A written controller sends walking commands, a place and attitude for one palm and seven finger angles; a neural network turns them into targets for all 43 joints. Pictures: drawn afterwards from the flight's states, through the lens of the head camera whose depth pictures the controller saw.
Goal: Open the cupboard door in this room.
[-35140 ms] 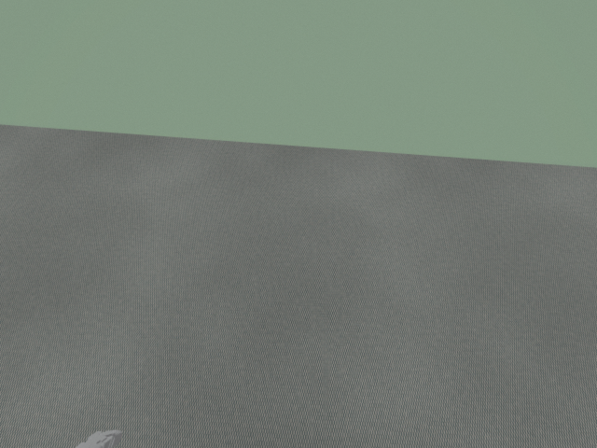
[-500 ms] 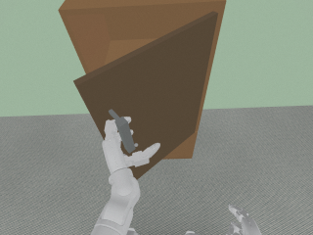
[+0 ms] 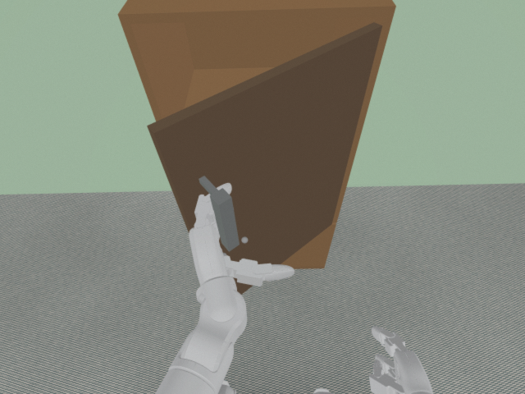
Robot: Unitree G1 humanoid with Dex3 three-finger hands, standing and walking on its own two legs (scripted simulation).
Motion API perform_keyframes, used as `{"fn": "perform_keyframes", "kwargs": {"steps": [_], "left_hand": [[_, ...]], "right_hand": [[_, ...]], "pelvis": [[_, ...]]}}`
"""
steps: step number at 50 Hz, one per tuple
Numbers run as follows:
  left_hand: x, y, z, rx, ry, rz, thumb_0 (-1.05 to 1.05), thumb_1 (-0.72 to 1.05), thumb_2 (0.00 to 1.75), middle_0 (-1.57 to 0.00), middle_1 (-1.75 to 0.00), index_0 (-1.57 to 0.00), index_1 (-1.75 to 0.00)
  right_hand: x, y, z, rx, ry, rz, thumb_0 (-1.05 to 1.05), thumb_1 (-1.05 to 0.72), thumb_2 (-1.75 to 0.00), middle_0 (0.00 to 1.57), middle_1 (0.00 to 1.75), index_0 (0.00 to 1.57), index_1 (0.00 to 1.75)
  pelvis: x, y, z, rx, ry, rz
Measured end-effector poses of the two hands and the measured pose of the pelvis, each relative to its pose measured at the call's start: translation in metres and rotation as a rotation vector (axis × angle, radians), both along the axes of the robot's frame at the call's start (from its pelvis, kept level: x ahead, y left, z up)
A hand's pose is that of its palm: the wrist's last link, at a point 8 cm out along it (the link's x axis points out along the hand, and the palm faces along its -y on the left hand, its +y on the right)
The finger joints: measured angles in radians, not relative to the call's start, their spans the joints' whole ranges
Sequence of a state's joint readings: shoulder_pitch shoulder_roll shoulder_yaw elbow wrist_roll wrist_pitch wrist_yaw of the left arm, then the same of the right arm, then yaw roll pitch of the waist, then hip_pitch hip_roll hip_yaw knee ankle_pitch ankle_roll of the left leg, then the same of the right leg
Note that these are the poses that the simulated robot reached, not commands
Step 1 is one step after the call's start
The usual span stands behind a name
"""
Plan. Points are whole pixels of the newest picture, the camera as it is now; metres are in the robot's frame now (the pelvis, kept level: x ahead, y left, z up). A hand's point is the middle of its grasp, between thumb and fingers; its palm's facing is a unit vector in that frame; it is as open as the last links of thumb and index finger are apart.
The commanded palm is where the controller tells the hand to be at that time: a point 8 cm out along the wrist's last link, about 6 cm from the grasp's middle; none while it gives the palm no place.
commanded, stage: slide the hand sideways off the handle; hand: left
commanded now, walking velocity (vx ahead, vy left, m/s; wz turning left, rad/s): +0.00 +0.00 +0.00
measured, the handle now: (218, 214) +0.38 +0.09 +0.07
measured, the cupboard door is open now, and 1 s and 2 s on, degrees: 39 43 43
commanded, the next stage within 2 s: draw the hand back to the body in 1.18 s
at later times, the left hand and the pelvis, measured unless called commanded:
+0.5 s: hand (243, 271) +0.28 +0.04 +0.06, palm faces -0.05 -1.00 +0.01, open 16.2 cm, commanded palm +0.25 +0.11 +0.06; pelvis +0.00 +0.02 +0.00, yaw -2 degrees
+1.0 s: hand (198, 306) +0.23 +0.10 +0.06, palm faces +0.04 -1.00 -0.01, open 16.3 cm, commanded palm +0.20 +0.16 +0.06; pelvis +0.01 +0.00 -0.01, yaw -1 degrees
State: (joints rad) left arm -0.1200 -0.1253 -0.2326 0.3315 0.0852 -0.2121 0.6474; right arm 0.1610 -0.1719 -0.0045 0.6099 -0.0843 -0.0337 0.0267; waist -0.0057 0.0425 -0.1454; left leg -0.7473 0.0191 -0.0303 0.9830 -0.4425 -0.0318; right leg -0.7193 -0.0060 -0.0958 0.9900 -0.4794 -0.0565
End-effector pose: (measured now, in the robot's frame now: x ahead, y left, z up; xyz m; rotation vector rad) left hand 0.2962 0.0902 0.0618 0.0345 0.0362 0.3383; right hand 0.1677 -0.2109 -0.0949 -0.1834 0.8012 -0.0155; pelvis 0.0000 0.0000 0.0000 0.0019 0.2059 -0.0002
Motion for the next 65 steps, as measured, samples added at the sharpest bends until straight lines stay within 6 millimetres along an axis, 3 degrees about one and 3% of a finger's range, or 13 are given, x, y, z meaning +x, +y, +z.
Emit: {"fn": "perform_keyframes", "kwargs": {"steps": [7,10,22,45,57,65], "left_hand": [[-0.014,0.008,-0.003,0.016,-0.060,-0.383,-0.01,-0.50,0.30,-0.29,-0.45,-0.21,-0.48],[-0.019,0.006,-0.004,-0.032,-0.058,-0.443,-0.01,-0.50,0.30,-0.24,-0.39,-0.18,-0.41],[-0.027,0.003,-0.003,-0.047,-0.057,-0.389,-0.01,-0.50,0.30,-0.17,-0.33,-0.17,-0.32],[-0.079,0.051,-0.002,-0.035,-0.030,-0.325,-0.01,-0.50,0.30,-0.17,-0.32,-0.18,-0.32],[-0.101,0.073,-0.003,-0.021,-0.009,-0.314,-0.01,-0.50,0.30,-0.15,-0.30,-0.15,-0.30],[-0.105,0.081,-0.003,-0.027,-0.030,-0.323,-0.01,-0.50,0.30,-0.15,-0.30,-0.15,-0.30]], "right_hand": [[-0.011,0.001,0.001,-0.001,-0.011,-0.025,0.01,-0.91,-0.89,0.21,0.30,0.21,0.30],[-0.020,-0.001,0.001,-0.005,-0.007,-0.049,0.01,-0.91,-0.89,0.21,0.30,0.21,0.30],[-0.040,0.002,0.002,-0.001,0.025,-0.087,0.01,-0.91,-0.90,0.20,0.30,0.20,0.30],[0.015,0.001,0.016,-0.008,-0.107,-0.029,0.01,-0.91,-0.90,0.20,0.30,0.20,0.30],[0.010,-0.010,0.008,-0.024,-0.103,-0.039,0.01,-0.91,-0.89,0.21,0.30,0.21,0.30],[0.003,-0.014,0.004,-0.041,-0.109,-0.059,0.01,-0.91,-0.90,0.20,0.30,0.20,0.30]], "pelvis": [[-0.005,0.006,-0.003,-0.003,-0.009,0.003],[-0.007,0.011,-0.003,-0.005,-0.018,-0.003],[-0.005,0.018,-0.003,0.002,-0.013,-0.034],[0.008,0.008,-0.007,-0.001,-0.003,-0.014],[0.009,0.003,-0.013,-0.004,0.014,-0.004],[0.006,0.005,-0.018,-0.009,0.021,-0.003]]}}
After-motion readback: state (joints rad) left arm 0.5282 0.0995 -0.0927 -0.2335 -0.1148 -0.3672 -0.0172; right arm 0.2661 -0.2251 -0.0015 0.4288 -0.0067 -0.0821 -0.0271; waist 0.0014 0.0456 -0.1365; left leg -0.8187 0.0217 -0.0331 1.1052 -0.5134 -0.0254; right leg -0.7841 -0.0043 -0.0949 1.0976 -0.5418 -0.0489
